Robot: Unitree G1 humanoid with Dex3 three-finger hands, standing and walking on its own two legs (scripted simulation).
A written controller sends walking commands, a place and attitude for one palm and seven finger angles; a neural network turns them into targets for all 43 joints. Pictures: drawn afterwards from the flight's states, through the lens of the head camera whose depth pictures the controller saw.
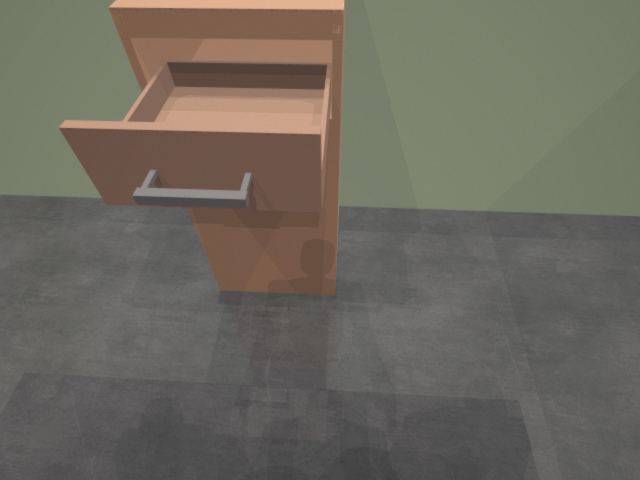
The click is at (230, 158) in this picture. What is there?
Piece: drawer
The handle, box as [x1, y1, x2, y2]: [132, 170, 251, 207]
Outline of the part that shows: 132,195 137,204 246,207 248,202 247,192 251,180 251,174 245,173 239,191 152,188 151,186 157,173 156,170 150,170 142,185 140,187 137,187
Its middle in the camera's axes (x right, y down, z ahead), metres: -0.20 -0.08 +0.60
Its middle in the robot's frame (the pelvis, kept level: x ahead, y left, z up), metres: +0.51 +0.22 +0.06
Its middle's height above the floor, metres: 0.84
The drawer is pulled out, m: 0.30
